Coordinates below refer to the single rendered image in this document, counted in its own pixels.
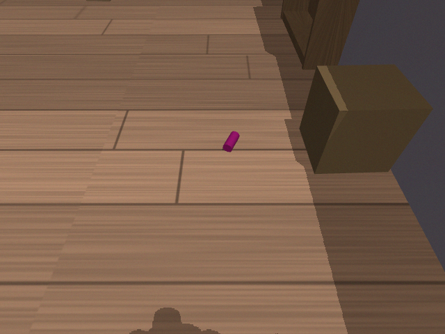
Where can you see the bookshelf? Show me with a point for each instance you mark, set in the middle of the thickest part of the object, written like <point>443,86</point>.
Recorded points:
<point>318,29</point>

